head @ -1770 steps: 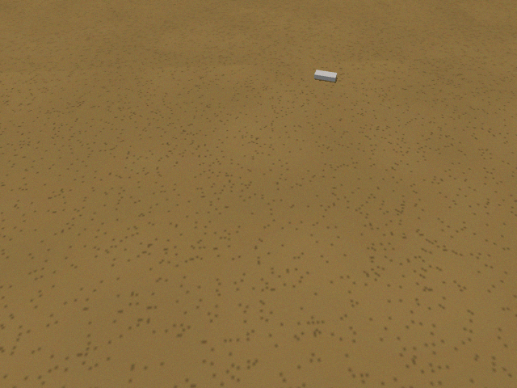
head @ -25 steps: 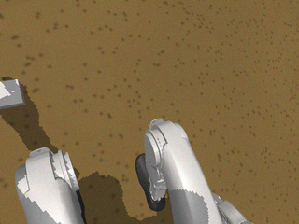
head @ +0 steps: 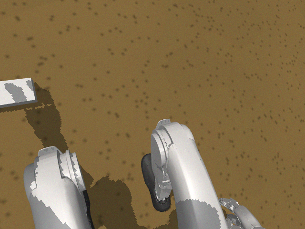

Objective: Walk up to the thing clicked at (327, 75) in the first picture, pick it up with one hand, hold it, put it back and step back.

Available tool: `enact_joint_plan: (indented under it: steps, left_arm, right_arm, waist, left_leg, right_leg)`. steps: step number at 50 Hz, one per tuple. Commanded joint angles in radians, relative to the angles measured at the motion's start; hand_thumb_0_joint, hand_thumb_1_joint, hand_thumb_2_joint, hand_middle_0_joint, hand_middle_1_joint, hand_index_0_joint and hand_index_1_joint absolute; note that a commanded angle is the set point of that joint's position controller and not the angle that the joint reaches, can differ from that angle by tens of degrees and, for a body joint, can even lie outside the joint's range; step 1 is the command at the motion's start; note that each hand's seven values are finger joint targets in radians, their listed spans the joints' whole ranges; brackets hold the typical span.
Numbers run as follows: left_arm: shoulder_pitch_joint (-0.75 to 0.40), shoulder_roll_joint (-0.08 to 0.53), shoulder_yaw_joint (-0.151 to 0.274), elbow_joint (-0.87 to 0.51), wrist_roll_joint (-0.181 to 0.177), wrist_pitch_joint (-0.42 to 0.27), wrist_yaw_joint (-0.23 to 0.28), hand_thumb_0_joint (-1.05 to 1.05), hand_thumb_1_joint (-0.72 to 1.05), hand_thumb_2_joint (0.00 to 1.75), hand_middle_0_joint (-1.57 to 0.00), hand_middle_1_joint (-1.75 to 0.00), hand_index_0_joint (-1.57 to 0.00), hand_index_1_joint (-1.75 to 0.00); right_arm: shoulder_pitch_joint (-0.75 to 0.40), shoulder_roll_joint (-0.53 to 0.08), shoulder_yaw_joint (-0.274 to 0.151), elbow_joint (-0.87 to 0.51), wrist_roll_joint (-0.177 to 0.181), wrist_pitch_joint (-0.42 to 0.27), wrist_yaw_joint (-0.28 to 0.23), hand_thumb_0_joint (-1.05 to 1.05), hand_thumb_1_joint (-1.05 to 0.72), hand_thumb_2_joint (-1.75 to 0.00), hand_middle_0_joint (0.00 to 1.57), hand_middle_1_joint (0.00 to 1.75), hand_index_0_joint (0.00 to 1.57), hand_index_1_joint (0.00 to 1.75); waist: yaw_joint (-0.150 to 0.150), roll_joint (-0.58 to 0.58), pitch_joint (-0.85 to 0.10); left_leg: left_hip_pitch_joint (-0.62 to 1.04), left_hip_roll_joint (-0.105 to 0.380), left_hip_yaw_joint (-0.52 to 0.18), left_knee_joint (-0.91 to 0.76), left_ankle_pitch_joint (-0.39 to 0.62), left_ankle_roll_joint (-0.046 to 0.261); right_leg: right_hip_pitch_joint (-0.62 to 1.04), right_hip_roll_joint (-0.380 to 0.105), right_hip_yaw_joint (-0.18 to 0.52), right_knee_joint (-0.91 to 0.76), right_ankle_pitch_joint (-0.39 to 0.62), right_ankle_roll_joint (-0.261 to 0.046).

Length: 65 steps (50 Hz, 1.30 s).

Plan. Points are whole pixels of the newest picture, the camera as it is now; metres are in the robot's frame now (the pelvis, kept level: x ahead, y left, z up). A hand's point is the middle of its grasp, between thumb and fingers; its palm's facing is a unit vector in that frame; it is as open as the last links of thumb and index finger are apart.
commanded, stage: home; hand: left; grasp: from above
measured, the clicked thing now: (5, 94) +0.51 +0.32 -0.31
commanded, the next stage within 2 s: none
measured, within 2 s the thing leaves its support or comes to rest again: neither
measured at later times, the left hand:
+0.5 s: hand out of the picture +0.43 +0.33 -0.05, palm faces -0.34 -0.40 -0.85, open 9.7 cm
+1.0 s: hand out of the picture +0.28 +0.25 +0.16, palm faces +0.04 -0.91 -0.41, open 7.4 cm
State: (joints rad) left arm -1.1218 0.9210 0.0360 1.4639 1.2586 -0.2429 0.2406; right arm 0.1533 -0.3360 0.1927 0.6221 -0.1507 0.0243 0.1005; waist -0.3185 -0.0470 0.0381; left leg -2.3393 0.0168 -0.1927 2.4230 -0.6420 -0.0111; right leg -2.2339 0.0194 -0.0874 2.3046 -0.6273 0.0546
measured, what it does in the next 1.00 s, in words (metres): rises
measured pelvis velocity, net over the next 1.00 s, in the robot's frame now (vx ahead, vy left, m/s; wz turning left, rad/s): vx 0.03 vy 0.00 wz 0.14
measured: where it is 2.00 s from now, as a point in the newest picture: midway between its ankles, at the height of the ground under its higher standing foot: (122, 206)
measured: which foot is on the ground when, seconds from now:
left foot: down 0.00-1.00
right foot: down 0.00-1.00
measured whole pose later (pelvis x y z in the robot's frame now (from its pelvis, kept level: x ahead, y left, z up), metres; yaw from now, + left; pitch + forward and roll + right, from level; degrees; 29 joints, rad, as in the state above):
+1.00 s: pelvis +0.03 +0.00 +0.25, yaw +8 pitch +25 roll -5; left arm 0.00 0.36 0.06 0.24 0.12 0.29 0.04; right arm 0.10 -0.22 0.03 0.54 0.04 -0.07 -0.05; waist -0.07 0.03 -0.18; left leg -1.45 0.04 -0.08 1.60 -0.60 -0.02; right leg -1.39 -0.02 -0.05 1.54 -0.60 0.03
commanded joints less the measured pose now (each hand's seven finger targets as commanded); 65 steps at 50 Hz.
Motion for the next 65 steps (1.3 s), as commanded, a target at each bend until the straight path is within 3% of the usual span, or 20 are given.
enact_joint_plan:
  steps: [1, 4, 6, 8, 11, 14, 17, 21, 23, 27, 32, 33, 34, 36, 39, 42, 46, 51, 57, 65]
  left_arm:
    - [-0.380, 0.339, 0.077, -0.142, 0.014, 0.012, 0.093, 0.00, -0.48, 0.96, -0.10, -0.99, -0.11, -0.98]
    - [-0.359, 0.362, 0.101, -0.191, 0.012, 0.036, 0.092, 0.00, -0.48, 0.95, -0.11, -0.97, -0.11, -0.96]
    - [-0.312, 0.311, 0.088, -0.202, -0.002, 0.055, 0.072, 0.00, -0.40, 0.92, -0.19, -0.88, -0.20, -0.87]
    - [-0.313, 0.312, 0.093, -0.307, -0.030, 0.067, 0.040, 0.00, -0.24, 0.97, -0.26, -0.72, -0.23, -0.72]
    - [-0.164, 0.287, 0.120, -0.379, -0.099, 0.102, -0.020, 0.00, -0.02, 0.83, -0.22, -0.53, -0.20, -0.54]
    - [-0.079, 0.226, 0.136, -0.528, -0.199, 0.126, -0.091, 0.00, 0.22, 0.81, -0.20, -0.43, -0.19, -0.44]
    - [0.038, 0.211, 0.176, -0.747, -0.308, 0.157, -0.150, 0.00, 0.46, 0.78, -0.18, -0.31, -0.18, -0.32]
    - [0.199, 0.056, 0.151, -0.872, -0.474, 0.200, -0.209, 0.00, 0.78, 0.86, -0.19, -0.29, -0.19, -0.29]
    - [0.290, 0.021, 0.154, -0.923, -0.534, 0.220, -0.227, 0.00, 0.90, 0.90, -0.20, -0.30, -0.20, -0.30]
    - [0.399, -0.104, 0.109, -1.068, -0.658, 0.253, -0.246, 0.00, 0.90, 0.90, -0.20, -0.30, -0.20, -0.30]
    - [0.547, -0.185, 0.093, -1.173, -0.784, 0.304, -0.233, 0.00, 0.90, 0.90, -0.20, -0.30, -0.20, -0.30]
    - [0.576, -0.185, 0.108, -1.208, -0.810, 0.315, -0.227, 0.00, 0.90, 0.90, -0.20, -0.30, -0.20, -0.30]
    - [0.632, -0.208, 0.107, -1.177, -0.830, 0.331, -0.224, 0.00, 0.90, 0.90, -0.20, -0.30, -0.20, -0.30]
    - [0.648, -0.228, 0.106, -1.262, -0.881, 0.353, -0.212, 0.00, 0.90, 0.90, -0.20, -0.30, -0.20, -0.30]
    - [0.746, -0.277, 0.110, -1.293, -0.959, 0.390, -0.194, 0.00, 0.90, 0.90, -0.20, -0.30, -0.20, -0.30]
    - [0.844, -0.343, 0.087, -1.336, -1.033, 0.427, -0.186, 0.00, 0.90, 0.90, -0.20, -0.30, -0.20, -0.30]
    - [0.973, -0.371, 0.110, -1.413, -1.131, 0.478, -0.174, 0.00, 0.90, 0.90, -0.20, -0.30, -0.20, -0.30]
    - [1.098, -0.440, 0.105, -1.487, -1.217, 0.544, -0.160, 0.00, 0.90, 0.90, -0.20, -0.30, -0.20, -0.30]
    - [1.264, -0.521, 0.106, -1.567, -1.295, 0.605, -0.154, 0.00, 0.90, 0.90, -0.20, -0.30, -0.20, -0.30]
    - [1.491, -0.585, 0.080, -1.715, -1.329, 0.656, -0.164, 0.00, 0.90, 0.90, -0.20, -0.30, -0.20, -0.30]
  right_arm:
    - [0.204, -0.252, -0.064, -0.006, -0.013, -0.007, -0.006, 0.00, -0.90, -0.89, 0.20, 0.30, 0.20, 0.30]
    - [0.206, -0.254, -0.072, -0.014, -0.012, -0.008, -0.003, 0.00, -0.90, -0.90, 0.20, 0.30, 0.20, 0.30]
    - [0.225, -0.255, -0.083, -0.013, -0.008, -0.010, 0.001, 0.00, -0.88, -0.89, 0.20, 0.30, 0.20, 0.30]
    - [0.239, -0.249, -0.102, -0.011, 0.006, -0.006, 0.003, 0.00, -0.88, -0.89, 0.20, 0.30, 0.20, 0.30]
    - [0.273, -0.252, -0.137, -0.017, 0.025, 0.003, 0.009, 0.00, -0.89, -0.90, 0.20, 0.30, 0.20, 0.30]
    - [0.290, -0.236, -0.184, -0.024, 0.049, 0.019, 0.009, 0.00, -0.89, -0.90, 0.20, 0.30, 0.20, 0.30]
    - [0.274, -0.223, -0.224, -0.051, 0.080, 0.037, 0.003, 0.00, -0.90, -0.90, 0.20, 0.30, 0.20, 0.30]
    - [0.233, -0.171, -0.243, -0.058, 0.116, 0.041, -0.013, 0.00, -0.90, -0.90, 0.20, 0.30, 0.20, 0.30]
    - [0.201, -0.168, -0.252, -0.065, 0.127, 0.035, -0.022, 0.00, -0.90, -0.90, 0.20, 0.30, 0.20, 0.30]
    - [0.150, -0.141, -0.269, -0.097, 0.148, 0.016, -0.032, 0.00, -0.90, -0.90, 0.20, 0.30, 0.20, 0.30]
    - [0.090, -0.129, -0.272, -0.116, 0.167, -0.025, -0.068, 0.00, -0.90, -0.90, 0.20, 0.30, 0.20, 0.30]
    - [0.080, -0.127, -0.270, -0.122, 0.171, -0.034, -0.075, 0.00, -0.90, -0.90, 0.20, 0.30, 0.20, 0.30]
    - [0.068, -0.123, -0.271, -0.122, 0.174, -0.040, -0.080, 0.00, -0.90, -0.90, 0.20, 0.30, 0.20, 0.30]
    - [0.047, -0.109, -0.269, -0.138, 0.179, -0.059, -0.093, 0.00, -0.90, -0.90, 0.20, 0.30, 0.20, 0.30]
    - [0.010, -0.092, -0.258, -0.148, 0.186, -0.085, -0.111, 0.00, -0.90, -0.90, 0.20, 0.30, 0.20, 0.30]
    - [-0.006, -0.078, -0.252, -0.161, 0.190, -0.105, -0.131, 0.00, -0.90, -0.90, 0.20, 0.30, 0.20, 0.30]
    - [-0.023, -0.061, -0.242, -0.188, 0.194, -0.128, -0.153, 0.00, -0.90, -0.90, 0.20, 0.30, 0.20, 0.30]
    - [-0.002, -0.034, -0.220, -0.192, 0.195, -0.160, -0.190, 0.00, -0.90, -0.90, 0.20, 0.30, 0.20, 0.30]
    - [0.043, -0.010, -0.196, -0.201, 0.193, -0.205, -0.248, 0.00, -0.90, -0.90, 0.20, 0.30, 0.20, 0.30]
    - [0.085, 0.014, -0.187, -0.240, 0.183, -0.255, -0.296, 0.00, -0.90, -0.90, 0.20, 0.30, 0.20, 0.30]
  waist:
    - [-0.008, 0.461, -0.693]
    - [0.013, 0.503, -0.767]
    - [0.002, 0.501, -0.743]
    - [0.023, 0.513, -0.827]
    - [0.070, 0.496, -0.871]
    - [0.107, 0.466, -0.935]
    - [0.169, 0.457, -1.004]
    - [0.162, 0.327, -0.891]
    - [0.182, 0.305, -0.847]
    - [0.191, 0.284, -0.815]
    - [0.200, 0.262, -0.752]
    - [0.215, 0.260, -0.763]
    - [0.215, 0.244, -0.735]
    - [0.216, 0.237, -0.751]
    - [0.225, 0.226, -0.698]
    - [0.213, 0.201, -0.666]
    - [0.233, 0.186, -0.648]
    - [0.237, 0.170, -0.589]
    - [0.242, 0.152, -0.509]
    - [0.256, 0.121, -0.403]
  left_leg:
    - [0.516, -0.002, 0.110, -0.254, 0.098, 0.026]
    - [0.545, 0.000, 0.112, -0.248, 0.128, 0.023]
    - [0.539, -0.007, 0.114, -0.250, 0.153, 0.020]
    - [0.571, -0.004, 0.113, -0.263, 0.171, 0.022]
    - [0.615, -0.009, 0.125, -0.289, 0.238, 0.021]
    - [0.673, -0.010, 0.134, -0.332, 0.257, 0.025]
    - [0.736, -0.012, 0.143, -0.393, 0.265, 0.026]
    - [0.695, -0.007, 0.131, -0.480, 0.177, 0.047]
    - [0.721, -0.004, 0.113, -0.534, 0.137, 0.045]
    - [0.801, 0.010, 0.095, -0.654, 0.066, 0.045]
    - [0.934, 0.013, 0.086, -0.782, 0.039, 0.035]
    - [0.972, 0.013, 0.079, -0.811, 0.041, 0.032]
    - [0.997, 0.014, 0.081, -0.828, 0.073, 0.030]
    - [1.035, 0.010, 0.096, -0.854, 0.083, 0.032]
    - [1.081, 0.008, 0.093, -0.926, 0.044, 0.031]
    - [1.144, 0.005, 0.095, -0.990, 0.063, 0.030]
    - [1.245, 0.005, 0.090, -1.085, 0.082, 0.028]
    - [1.371, 0.009, 0.084, -1.206, 0.118, 0.025]
    - [1.503, 0.006, 0.099, -1.333, 0.241, 0.022]
    - [1.648, -0.011, 0.141, -1.467, 0.364, 0.025]
  right_leg:
    - [0.312, 0.040, -0.096, -0.196, 0.129, -0.090]
    - [0.314, 0.037, -0.098, -0.175, 0.157, -0.092]
    - [0.300, 0.030, -0.108, -0.178, 0.178, -0.093]
    - [0.333, 0.033, -0.102, -0.186, 0.194, -0.091]
    - [0.392, 0.025, -0.093, -0.221, 0.232, -0.092]
    - [0.440, 0.025, -0.077, -0.273, 0.233, -0.092]
    - [0.486, 0.018, -0.050, -0.323, 0.227, -0.100]
    - [0.510, 0.018, -0.026, -0.411, 0.187, -0.088]
    - [0.504, 0.013, -0.024, -0.444, 0.151, -0.093]
    - [0.578, 0.009, -0.015, -0.529, 0.120, -0.083]
    - [0.659, 0.000, -0.003, -0.642, 0.101, -0.079]
    - [0.692, -0.003, 0.000, -0.660, 0.105, -0.078]
    - [0.703, -0.005, 0.002, -0.679, 0.121, -0.079]
    - [0.772, -0.006, 0.018, -0.738, 0.126, -0.077]
    - [0.840, -0.007, 0.029, -0.808, 0.095, -0.076]
    - [0.922, -0.010, 0.041, -0.885, 0.104, -0.074]
    - [1.030, -0.009, 0.045, -0.977, 0.119, -0.073]
    - [1.166, -0.008, 0.049, -1.102, 0.161, -0.068]
    - [1.355, -0.005, 0.044, -1.244, 0.260, -0.065]
    - [1.560, -0.002, 0.035, -1.431, 0.362, -0.057]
